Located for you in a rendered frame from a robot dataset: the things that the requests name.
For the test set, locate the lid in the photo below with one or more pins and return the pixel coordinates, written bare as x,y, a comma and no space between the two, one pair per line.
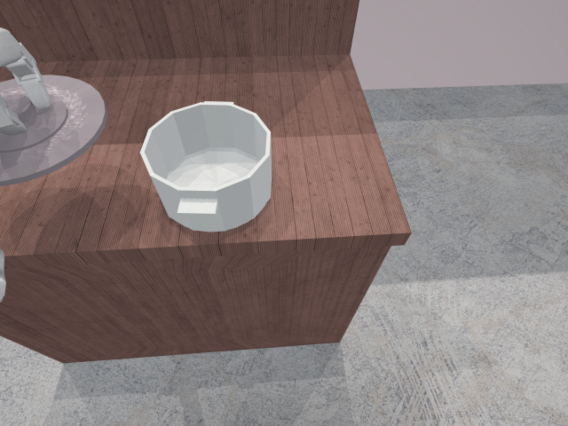
57,134

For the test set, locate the knob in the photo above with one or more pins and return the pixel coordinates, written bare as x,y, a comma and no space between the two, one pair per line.
20,105

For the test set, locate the pot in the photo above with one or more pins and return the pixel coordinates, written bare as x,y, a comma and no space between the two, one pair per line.
211,164

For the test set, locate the table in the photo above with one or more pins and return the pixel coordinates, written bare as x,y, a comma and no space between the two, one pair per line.
95,268

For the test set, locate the robot left hand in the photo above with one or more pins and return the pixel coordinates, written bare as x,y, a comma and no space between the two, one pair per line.
15,57

